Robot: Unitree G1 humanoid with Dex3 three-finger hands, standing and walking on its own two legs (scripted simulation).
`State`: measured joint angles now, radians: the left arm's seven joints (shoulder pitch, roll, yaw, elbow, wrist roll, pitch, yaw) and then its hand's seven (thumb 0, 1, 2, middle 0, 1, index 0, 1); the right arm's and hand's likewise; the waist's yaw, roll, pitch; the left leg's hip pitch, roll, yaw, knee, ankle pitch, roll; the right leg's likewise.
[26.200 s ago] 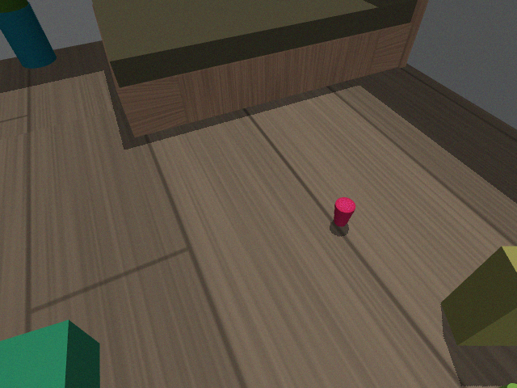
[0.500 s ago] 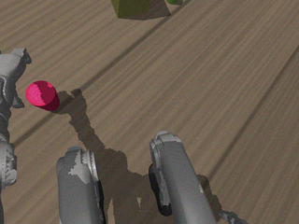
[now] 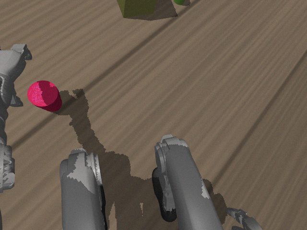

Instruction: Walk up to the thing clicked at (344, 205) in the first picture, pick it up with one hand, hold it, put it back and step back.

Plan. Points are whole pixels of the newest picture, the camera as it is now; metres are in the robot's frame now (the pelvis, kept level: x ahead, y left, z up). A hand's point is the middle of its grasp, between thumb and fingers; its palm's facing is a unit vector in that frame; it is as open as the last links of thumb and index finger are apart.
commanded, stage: withdraw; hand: left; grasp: from above
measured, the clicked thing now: (48, 99) +0.53 +0.27 -0.34
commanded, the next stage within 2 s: none
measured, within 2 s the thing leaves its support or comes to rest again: neither
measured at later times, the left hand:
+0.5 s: hand (15, 80) +0.51 +0.29 -0.12, palm faces -0.38 -0.03 -0.92, open 13.5 cm
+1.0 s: hand (11, 82) +0.50 +0.29 -0.12, palm faces -0.38 -0.03 -0.92, open 13.6 cm
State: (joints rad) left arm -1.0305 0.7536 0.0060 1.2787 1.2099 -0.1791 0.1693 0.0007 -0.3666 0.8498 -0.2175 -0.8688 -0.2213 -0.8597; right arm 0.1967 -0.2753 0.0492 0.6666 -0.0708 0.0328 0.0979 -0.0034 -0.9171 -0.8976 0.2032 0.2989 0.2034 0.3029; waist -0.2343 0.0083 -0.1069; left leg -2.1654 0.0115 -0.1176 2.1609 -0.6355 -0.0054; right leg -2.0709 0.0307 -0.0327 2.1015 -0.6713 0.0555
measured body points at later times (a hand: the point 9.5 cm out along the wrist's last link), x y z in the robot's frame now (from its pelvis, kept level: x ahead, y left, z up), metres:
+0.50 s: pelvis +0.00 +0.00 -0.01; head +0.23 +0.06 +0.37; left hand +0.52 +0.29 -0.07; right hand +0.03 -0.27 -0.11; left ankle +0.09 +0.13 -0.37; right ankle +0.10 -0.14 -0.37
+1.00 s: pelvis +0.00 +0.00 -0.01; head +0.23 +0.06 +0.37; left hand +0.52 +0.29 -0.07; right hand +0.05 -0.28 -0.11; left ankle +0.09 +0.13 -0.37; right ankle +0.10 -0.14 -0.37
